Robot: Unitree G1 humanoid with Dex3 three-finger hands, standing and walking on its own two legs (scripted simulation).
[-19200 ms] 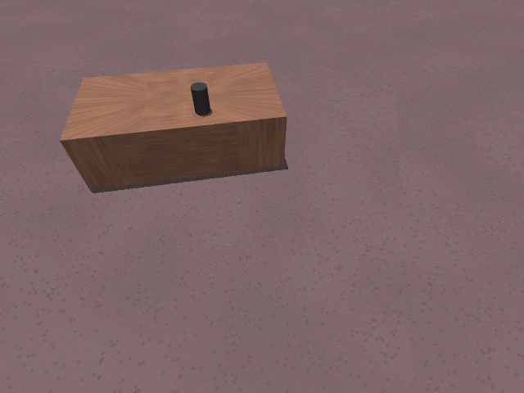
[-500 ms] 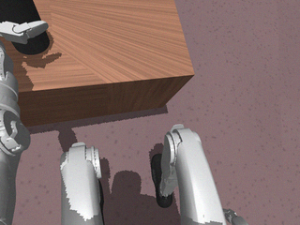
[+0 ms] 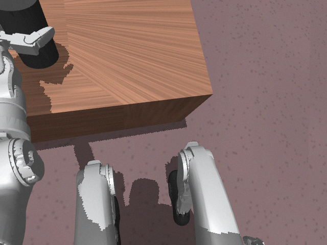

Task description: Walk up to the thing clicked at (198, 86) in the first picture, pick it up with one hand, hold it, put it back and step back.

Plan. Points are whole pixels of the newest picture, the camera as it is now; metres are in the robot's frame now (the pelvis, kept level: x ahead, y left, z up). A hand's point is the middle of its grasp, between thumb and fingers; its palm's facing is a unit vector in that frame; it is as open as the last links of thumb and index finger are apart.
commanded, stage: settle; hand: left
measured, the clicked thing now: (28, 31) +0.58 +0.22 -0.01
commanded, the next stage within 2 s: lift in 0.84 s
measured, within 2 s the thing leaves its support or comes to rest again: neither
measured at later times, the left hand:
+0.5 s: hand (23, 6) +0.58 +0.20 +0.05, palm faces +0.22 -0.97 -0.07, open 11.1 cm
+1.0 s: hand (27, 14) +0.55 +0.19 +0.06, palm faces +0.21 -0.97 -0.08, open 11.1 cm
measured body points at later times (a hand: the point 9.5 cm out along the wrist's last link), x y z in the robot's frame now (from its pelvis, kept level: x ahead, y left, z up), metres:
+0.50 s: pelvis +0.02 -0.01 +0.05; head +0.25 +0.02 +0.43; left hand +0.56 +0.25 +0.06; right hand +0.08 -0.28 -0.07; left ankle +0.07 +0.12 -0.40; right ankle +0.12 -0.15 -0.40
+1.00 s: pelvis +0.03 -0.01 +0.08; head +0.24 +0.02 +0.47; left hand +0.53 +0.24 +0.07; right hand +0.09 -0.28 -0.05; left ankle +0.07 +0.12 -0.40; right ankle +0.12 -0.15 -0.40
